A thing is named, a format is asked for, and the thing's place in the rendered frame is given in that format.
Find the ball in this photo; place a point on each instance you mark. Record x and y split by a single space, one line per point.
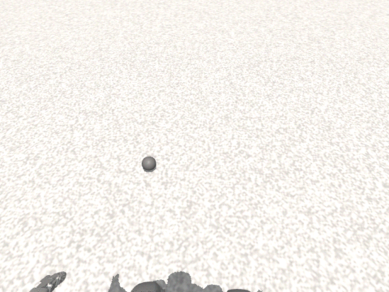
148 163

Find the left robot hand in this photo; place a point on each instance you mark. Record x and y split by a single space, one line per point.
49 283

